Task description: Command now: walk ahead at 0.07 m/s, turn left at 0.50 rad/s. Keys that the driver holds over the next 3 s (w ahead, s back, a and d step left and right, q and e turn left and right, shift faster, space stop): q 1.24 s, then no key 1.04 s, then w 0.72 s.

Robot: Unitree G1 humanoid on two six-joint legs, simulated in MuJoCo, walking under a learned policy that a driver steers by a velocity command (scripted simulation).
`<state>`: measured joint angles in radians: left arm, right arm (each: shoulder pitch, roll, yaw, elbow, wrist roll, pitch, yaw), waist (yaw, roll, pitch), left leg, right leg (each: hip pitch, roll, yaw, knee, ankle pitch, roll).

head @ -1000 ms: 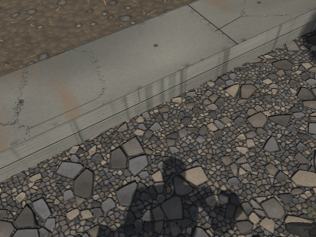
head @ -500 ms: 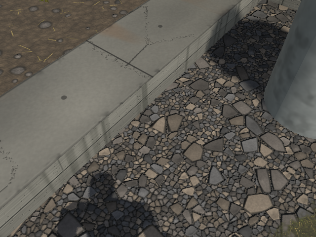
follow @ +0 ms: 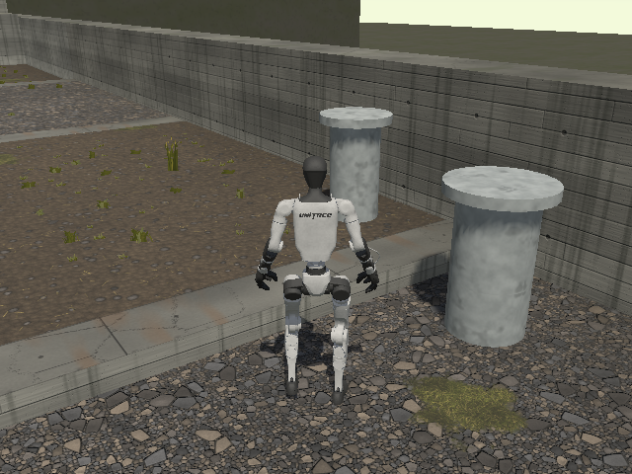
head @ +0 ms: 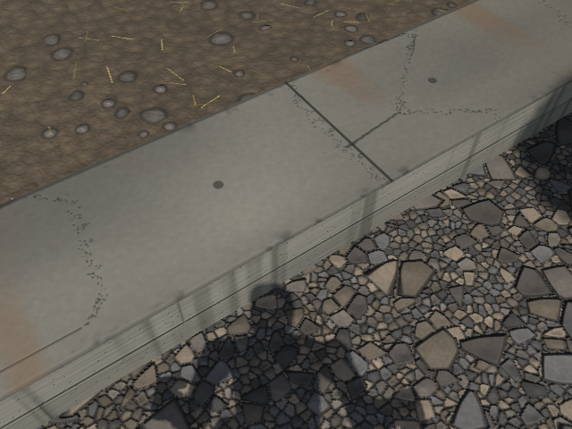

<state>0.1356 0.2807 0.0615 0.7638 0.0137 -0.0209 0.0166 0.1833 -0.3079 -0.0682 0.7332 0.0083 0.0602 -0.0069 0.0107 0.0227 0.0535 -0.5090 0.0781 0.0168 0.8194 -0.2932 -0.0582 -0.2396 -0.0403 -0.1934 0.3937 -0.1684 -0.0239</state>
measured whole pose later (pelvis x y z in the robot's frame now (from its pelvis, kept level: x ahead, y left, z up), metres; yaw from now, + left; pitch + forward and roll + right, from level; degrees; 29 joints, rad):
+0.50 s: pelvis +0.04 +0.02 +0.00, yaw +18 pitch +2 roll -1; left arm 0.07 0.30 0.07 0.78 -0.01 0.00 0.01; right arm 0.16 -0.32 -0.08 0.64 0.01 0.05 -0.03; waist -0.02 0.01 0.04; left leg -0.33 -0.08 -0.17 0.50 -0.19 0.03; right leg -0.37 0.04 0.09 0.65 -0.34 0.07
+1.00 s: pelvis +0.02 +0.03 -0.01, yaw +36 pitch +1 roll -1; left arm 0.12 0.33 0.08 0.77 0.00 0.01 0.01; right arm 0.17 -0.33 -0.08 0.59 0.01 0.06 0.01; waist 0.02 -0.02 0.08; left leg -0.30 0.01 0.02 0.55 -0.27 0.02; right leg -0.27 -0.12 -0.13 0.63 -0.39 0.05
